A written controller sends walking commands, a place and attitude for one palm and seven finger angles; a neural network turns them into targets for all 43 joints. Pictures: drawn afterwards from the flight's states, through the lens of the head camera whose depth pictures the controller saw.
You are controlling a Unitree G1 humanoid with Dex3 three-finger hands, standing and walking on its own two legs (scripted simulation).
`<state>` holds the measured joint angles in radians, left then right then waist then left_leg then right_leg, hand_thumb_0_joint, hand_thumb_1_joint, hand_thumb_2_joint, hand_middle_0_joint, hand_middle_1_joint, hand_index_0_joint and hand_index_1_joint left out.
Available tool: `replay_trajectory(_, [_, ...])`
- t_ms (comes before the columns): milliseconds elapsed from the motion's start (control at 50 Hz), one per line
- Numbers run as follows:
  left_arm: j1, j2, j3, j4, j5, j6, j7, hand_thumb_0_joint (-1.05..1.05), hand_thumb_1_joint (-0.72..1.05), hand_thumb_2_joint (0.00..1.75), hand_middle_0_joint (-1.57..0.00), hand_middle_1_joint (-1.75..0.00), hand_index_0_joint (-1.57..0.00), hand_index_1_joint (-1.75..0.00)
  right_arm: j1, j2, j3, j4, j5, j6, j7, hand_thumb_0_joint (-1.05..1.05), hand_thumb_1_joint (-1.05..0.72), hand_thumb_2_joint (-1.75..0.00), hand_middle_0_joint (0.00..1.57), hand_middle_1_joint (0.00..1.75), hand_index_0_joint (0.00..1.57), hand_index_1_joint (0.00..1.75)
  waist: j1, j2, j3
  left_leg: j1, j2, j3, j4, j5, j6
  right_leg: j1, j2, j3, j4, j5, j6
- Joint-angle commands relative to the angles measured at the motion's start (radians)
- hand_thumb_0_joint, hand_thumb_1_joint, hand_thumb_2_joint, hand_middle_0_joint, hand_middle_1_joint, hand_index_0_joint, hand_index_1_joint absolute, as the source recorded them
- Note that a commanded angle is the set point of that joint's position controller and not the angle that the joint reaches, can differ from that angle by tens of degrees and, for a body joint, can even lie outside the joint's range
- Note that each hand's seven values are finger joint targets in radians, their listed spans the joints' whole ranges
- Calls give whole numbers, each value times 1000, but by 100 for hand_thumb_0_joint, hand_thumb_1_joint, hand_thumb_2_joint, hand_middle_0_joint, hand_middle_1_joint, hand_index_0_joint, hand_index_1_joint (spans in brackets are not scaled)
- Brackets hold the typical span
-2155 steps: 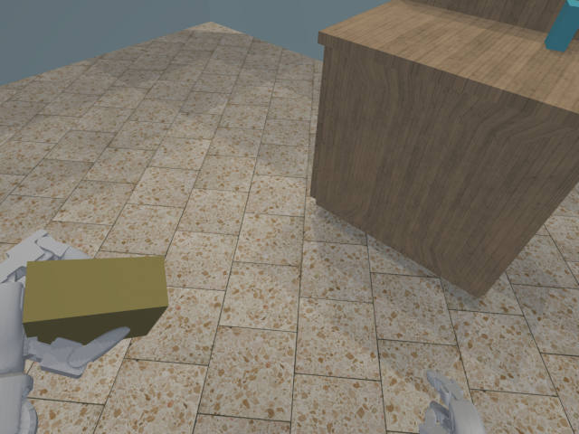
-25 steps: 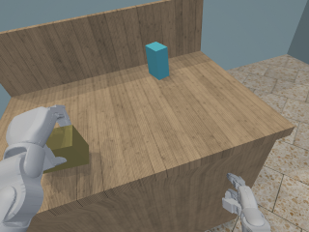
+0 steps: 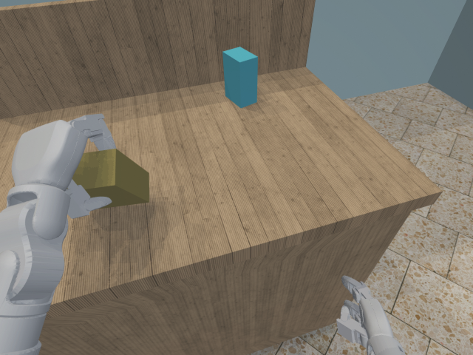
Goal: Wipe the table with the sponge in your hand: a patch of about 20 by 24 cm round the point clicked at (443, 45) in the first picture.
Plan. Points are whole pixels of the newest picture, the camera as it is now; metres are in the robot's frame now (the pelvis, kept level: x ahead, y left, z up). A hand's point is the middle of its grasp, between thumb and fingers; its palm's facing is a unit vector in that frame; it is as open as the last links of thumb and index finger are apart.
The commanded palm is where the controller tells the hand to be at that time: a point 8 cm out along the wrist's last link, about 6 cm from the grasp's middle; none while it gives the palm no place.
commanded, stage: turn the palm down, sponge in hand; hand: left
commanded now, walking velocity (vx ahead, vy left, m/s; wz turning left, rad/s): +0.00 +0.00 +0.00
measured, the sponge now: (103, 186) +0.30 +0.28 +0.14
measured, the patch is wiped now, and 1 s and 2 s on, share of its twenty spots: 0.15 0.15 0.15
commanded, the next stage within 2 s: none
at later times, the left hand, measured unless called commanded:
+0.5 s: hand (85, 193) +0.25 +0.27 +0.18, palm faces +0.21 -0.15 -0.97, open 9.4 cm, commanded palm +0.21 +0.27 +0.28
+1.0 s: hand (84, 179) +0.26 +0.26 +0.20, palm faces +0.23 -0.08 -0.97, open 9.4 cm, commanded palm +0.21 +0.28 +0.30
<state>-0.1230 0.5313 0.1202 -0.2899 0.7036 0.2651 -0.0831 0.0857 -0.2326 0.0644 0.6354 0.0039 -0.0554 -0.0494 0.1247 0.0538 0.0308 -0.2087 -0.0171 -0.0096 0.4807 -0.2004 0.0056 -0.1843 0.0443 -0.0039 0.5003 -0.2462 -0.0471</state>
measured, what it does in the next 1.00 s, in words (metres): stands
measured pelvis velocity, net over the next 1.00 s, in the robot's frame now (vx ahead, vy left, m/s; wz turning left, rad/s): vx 0.02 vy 0.01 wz -0.01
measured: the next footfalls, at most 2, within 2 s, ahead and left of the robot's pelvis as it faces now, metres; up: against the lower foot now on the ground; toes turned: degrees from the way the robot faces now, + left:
none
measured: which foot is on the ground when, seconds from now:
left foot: down 0.00-1.00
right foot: down 0.00-1.00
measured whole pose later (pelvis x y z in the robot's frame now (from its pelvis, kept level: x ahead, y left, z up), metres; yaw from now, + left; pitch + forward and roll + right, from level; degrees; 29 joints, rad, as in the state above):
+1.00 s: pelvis +0.02 +0.01 +0.00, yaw -1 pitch -3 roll +0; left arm 0.03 0.66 -0.02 -0.51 0.77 0.44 -0.13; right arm 0.01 -0.25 0.06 0.63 0.04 0.07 -0.07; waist 0.16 0.10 -0.01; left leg -0.20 -0.03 0.01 0.46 -0.21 0.02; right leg -0.18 0.04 0.02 0.48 -0.26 -0.04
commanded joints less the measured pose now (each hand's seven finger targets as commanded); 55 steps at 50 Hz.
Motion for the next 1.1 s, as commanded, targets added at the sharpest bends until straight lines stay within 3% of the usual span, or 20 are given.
replay_trajectory(0, [-289, 266, 126, -359, 82, -22, 164, 0, 10, 130, -120, -160, -120, -160, -280, -65, -41, -191, -19, -55, 10, 0, -90, -90, 20, 30, 20, 30, 4, 147, -252, 102, -13, 19, -51, 87, -6, 13, -46, 88, -108, -39, -27])
replay_trajectory(80, [-347, 390, 242, -342, 87, 22, 243, 0, 10, 130, -120, -160, -120, -160, -303, -62, -28, -197, 2, -21, -6, 0, -90, -90, 20, 30, 20, 30, 30, 69, -199, 81, -7, -5, -97, 45, 9, 6, -20, 128, -120, -110, -37])
replay_trajectory(100, [-316, 313, 196, -274, 75, 42, 244, 0, 10, 130, -120, -160, -120, -160, -297, -57, -39, -185, -4, -7, -12, 0, -90, -90, 20, 30, 20, 30, 22, 32, -210, 74, -8, -5, -100, 55, 5, 38, -17, 101, -117, -71, -34])
replay_trajectory(220, [-118, 257, 136, -160, 5, 149, 155, 0, 10, 130, -120, -160, -120, -160, -307, -73, -33, -184, 27, 54, -4, 0, -90, -90, 20, 30, 20, 30, 20, -38, -164, 66, 2, 8, -100, 80, 7, 15, -32, 83, -131, 4, -3])
replay_trajectory(320, [-72, 186, -5, -199, 23, 192, 30, 0, 10, 130, -120, -160, -120, -160, -308, -74, -17, -212, 45, 60, -2, 0, -90, -90, 20, 30, 20, 30, -10, -41, -132, 51, 4, 6, -102, 34, 20, -42, -43, 58, -141, -9, 13])
replay_trajectory(400, [-260, 293, 9, -374, 127, 164, 7, 0, 10, 130, -120, -160, -120, -160, -343, -73, -12, -235, 33, 42, -23, 0, -90, -90, 20, 30, 20, 30, -10, 26, -268, 111, -8, -7, -81, 71, 36, -3, -40, 86, -111, -5, -3])
replay_trajectory(480, [-385, 463, 178, -520, 149, 58, 91, 0, 10, 130, -120, -160, -120, -160, -343, -51, -9, -238, 25, 7, -38, 0, -90, -90, 20, 30, 20, 30, 27, 78, -376, 209, -22, -32, -56, 155, 42, 49, -20, 168, -118, 14, -35])
replay_trajectory(500, [-327, 408, 169, -453, 136, 50, 112, 0, 10, 130, -120, -160, -120, -160, -314, -53, -26, -211, 8, 4, -42, 0, -90, -90, 20, 30, 20, 30, 27, 89, -374, 203, -22, -33, -50, 197, 31, 72, -25, 132, -101, 75, -41])
replay_trajectory(520, [-308, 418, 195, -435, 123, 46, 132, 0, 10, 130, -120, -160, -120, -160, -304, -50, -31, -188, 14, 9, -36, 0, -90, -90, 20, 30, 20, 30, 27, 86, -358, 207, -21, -38, -53, 230, 23, 65, -24, 129, -113, 105, -41])
replay_trajectory(580, [-324, 370, 184, -268, 66, 123, 156, 0, 10, 130, -120, -160, -120, -160, -329, -53, -19, -167, 48, 15, -23, 0, -90, -90, 20, 30, 20, 30, 33, 106, -226, 153, -12, -40, -72, 190, 9, 3, -24, 135, -125, 73, -45])
replay_trajectory(660, [-161, 306, 119, -129, 25, 193, 63, 0, 10, 130, -120, -160, -120, -160, -292, -78, -23, -165, 44, 72, -20, 0, -90, -90, 20, 30, 20, 30, 19, -17, -152, 82, 7, -18, -90, 194, 8, -3, -39, 65, -138, 142, -8])
replay_trajectory(680, [-143, 269, 82, -124, 14, 205, 41, 0, 10, 130, -120, -160, -120, -160, -318, -69, -3, -193, 65, 64, -8, 0, -90, -90, 20, 30, 20, 30, 18, 11, -118, 74, 8, -12, -91, 174, 13, -39, -33, 74, -135, 124, -14])
replay_trajectory(760, [-20, 245, 35, -226, 22, 226, -33, 0, 10, 130, -120, -160, -120, -160, -317, -82, -13, -222, 56, 89, -4, 0, -90, -90, 20, 30, 20, 30, 11, -62, -205, 63, 12, -4, -83, 186, 27, 18, -48, 42, -121, 177, 9])
replay_trajectory(800, [-46, 273, 45, -323, 45, 221, -43, 0, 10, 130, -120, -160, -120, -160, -347, -76, -9, -244, 56, 75, -5, 0, -90, -90, 20, 30, 20, 30, 17, -35, -287, 81, 9, -6, -66, 200, 32, 44, -47, 51, -97, 180, 2])
replay_trajectory(880, [-303, 525, 195, -578, 155, 181, 1, 0, 10, 130, -120, -160, -120, -160, -398, -64, 0, -251, 43, 49, -18, 0, -90, -90, 20, 30, 20, 30, 40, 80, -426, 153, -16, -25, -38, 264, 48, 87, -25, 149, -75, 190, -26])
replay_trajectory(900, [-303, 505, 194, -551, 158, 163, 24, 0, 10, 130, -120, -160, -120, -160, -349, -65, -15, -242, 27, 42, -27, 0, -90, -90, 20, 30, 20, 30, 39, 96, -455, 156, -19, -32, -30, 297, 43, 113, -34, 114, -60, 201, -33])
replay_trajectory(980, [-360, 492, 221, -404, 126, 159, 98, 0, 10, 130, -120, -160, -120, -160, -354, -55, -17, -189, 56, 22, -22, 0, -90, -90, 20, 30, 20, 30, 44, 136, -326, 174, -14, -55, -41, 253, 19, 15, -22, 165, -100, 118, -62])
replay_trajectory(1000, [-328, 426, 185, -309, 91, 176, 97, 0, 10, 130, -120, -160, -120, -160, -321, -62, -27, -165, 47, 33, -29, 0, -90, -90, 20, 30, 20, 30, 33, 110, -286, 148, -2, -46, -48, 234, 13, 18, -38, 116, -114, 123, -48])
replay_trajectory(1060, [-263, 399, 157, -156, 51, 213, 46, 0, 10, 130, -120, -160, -120, -160, -303, -76, -24, -154, 58, 62, -30, 0, -90, -90, 20, 30, 20, 30, 25, -1, -195, 94, 7, -41, -69, 204, 8, -12, -45, 98, -140, 130, -20])
replay_trajectory(1080, [-228, 361, 123, -114, 35, 225, 22, 0, 10, 130, -120, -160, -120, -160, -338, -72, -7, -174, 76, 52, -25, 0, -90, -90, 20, 30, 20, 30, 26, 11, -145, 86, 4, -38, -72, 168, 11, -58, -31, 112, -148, 93, -25])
